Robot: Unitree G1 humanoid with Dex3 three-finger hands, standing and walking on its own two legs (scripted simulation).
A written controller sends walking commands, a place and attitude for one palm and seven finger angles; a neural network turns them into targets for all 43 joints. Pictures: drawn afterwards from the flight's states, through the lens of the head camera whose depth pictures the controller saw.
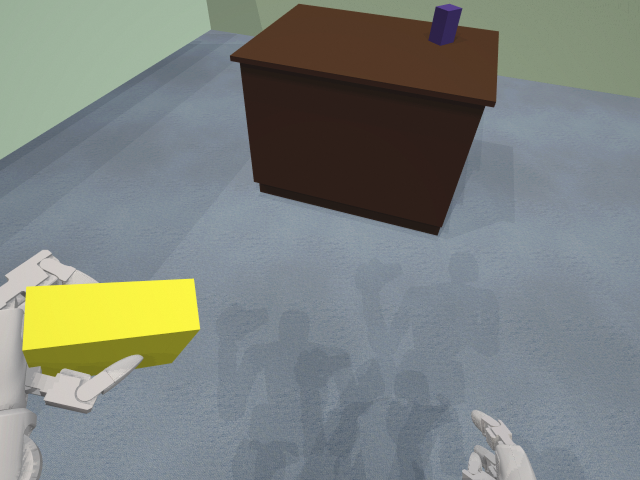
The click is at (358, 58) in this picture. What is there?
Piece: table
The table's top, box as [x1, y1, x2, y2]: [230, 4, 498, 106]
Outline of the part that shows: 230,55 230,60 488,106 493,106 495,103 498,31 458,26 454,41 452,43 439,46 427,40 431,22 298,4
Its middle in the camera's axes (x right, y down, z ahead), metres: +0.22 -0.78 +1.55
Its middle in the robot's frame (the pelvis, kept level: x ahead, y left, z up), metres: +1.69 -0.12 -0.09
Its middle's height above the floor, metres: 0.68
